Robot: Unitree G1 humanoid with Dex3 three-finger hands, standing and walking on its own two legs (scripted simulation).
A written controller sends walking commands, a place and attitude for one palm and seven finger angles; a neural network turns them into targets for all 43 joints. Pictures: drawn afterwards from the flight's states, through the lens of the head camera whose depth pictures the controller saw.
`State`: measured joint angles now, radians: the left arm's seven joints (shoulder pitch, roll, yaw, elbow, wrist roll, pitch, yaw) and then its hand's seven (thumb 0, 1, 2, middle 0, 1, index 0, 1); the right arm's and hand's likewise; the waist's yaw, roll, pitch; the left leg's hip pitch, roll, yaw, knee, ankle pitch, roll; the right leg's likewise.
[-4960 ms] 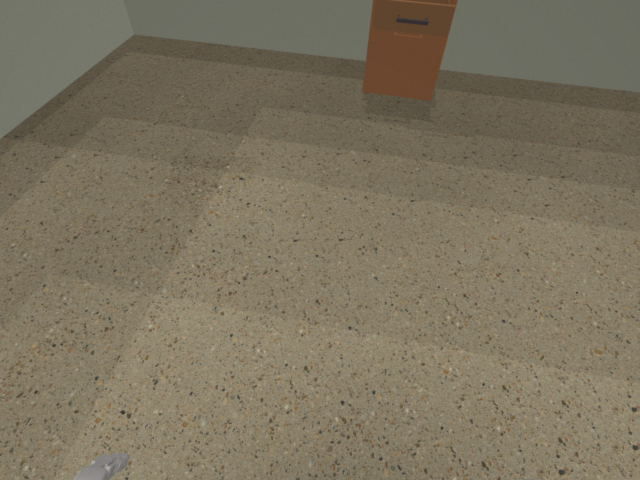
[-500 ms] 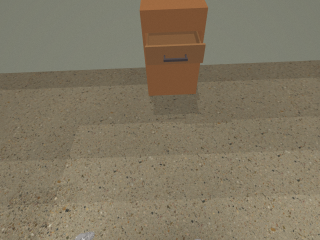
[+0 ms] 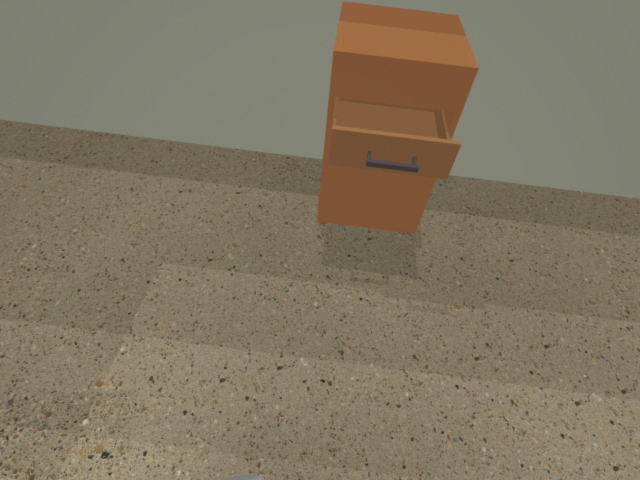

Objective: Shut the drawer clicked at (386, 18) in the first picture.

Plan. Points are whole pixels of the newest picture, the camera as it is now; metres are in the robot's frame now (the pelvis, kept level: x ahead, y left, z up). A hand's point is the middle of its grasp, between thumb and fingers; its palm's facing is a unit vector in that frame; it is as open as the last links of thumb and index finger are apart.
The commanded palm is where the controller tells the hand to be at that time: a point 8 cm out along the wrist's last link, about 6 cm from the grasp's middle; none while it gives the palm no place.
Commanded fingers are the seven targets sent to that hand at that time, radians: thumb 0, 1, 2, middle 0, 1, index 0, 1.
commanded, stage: stand and wait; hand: left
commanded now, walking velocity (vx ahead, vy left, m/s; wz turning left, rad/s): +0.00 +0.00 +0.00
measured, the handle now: (392, 161) +1.03 -0.13 -0.24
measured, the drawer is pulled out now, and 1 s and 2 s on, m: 0.18 0.18 0.18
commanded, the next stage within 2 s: look at it before walking up in 0.72 s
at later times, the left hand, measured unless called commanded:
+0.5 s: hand out of the picture +0.05 +0.16 -0.16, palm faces +0.02 -0.98 -0.18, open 7.3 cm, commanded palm none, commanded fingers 0.00 0.90 0.90 -0.20 -0.30 -0.20 -0.30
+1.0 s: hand out of the picture +0.03 +0.13 -0.16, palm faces +0.04 -0.99 -0.13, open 7.4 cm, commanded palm none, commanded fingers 0.00 0.90 0.90 -0.20 -0.30 -0.20 -0.30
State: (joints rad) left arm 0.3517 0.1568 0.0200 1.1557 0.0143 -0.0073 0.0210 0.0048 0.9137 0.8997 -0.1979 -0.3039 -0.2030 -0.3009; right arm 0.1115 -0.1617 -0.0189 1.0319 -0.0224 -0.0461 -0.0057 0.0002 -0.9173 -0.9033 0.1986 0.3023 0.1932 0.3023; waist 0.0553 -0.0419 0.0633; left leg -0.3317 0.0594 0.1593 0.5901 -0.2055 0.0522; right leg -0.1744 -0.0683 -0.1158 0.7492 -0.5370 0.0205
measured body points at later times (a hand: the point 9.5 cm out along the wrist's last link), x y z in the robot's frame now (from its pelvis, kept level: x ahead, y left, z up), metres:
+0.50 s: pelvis +0.04 -0.01 +0.02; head +0.04 -0.01 +0.47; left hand +0.05 +0.21 -0.15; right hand +0.02 -0.23 -0.14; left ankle +0.07 +0.09 -0.73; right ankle +0.02 -0.13 -0.73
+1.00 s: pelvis +0.05 -0.02 +0.02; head +0.06 -0.01 +0.47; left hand +0.03 +0.18 -0.15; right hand +0.03 -0.22 -0.15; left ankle +0.07 +0.09 -0.73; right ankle +0.02 -0.13 -0.73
